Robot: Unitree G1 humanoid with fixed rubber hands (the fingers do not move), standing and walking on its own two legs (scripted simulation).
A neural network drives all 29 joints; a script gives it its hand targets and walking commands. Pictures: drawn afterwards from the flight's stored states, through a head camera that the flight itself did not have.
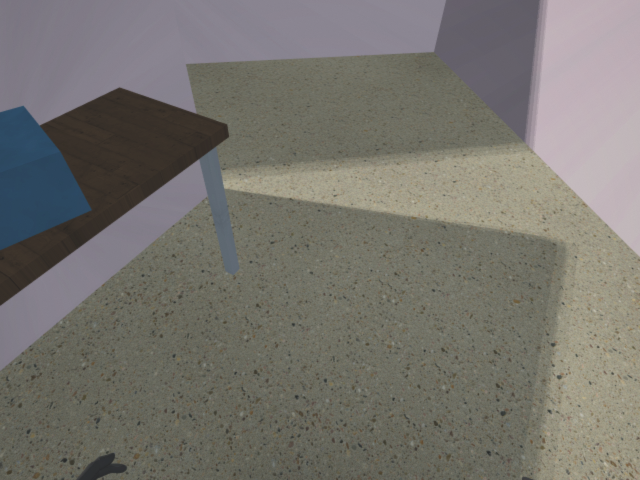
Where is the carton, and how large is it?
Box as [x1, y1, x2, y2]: [0, 106, 91, 249]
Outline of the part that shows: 23,106 0,112 0,249 91,209 59,150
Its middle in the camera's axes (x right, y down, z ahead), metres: -0.65 -0.12 +0.80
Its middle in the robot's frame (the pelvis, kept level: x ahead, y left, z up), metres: +0.69 +0.66 -0.03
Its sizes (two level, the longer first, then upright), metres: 0.234 0.198 0.152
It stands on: a table, 0.65 m high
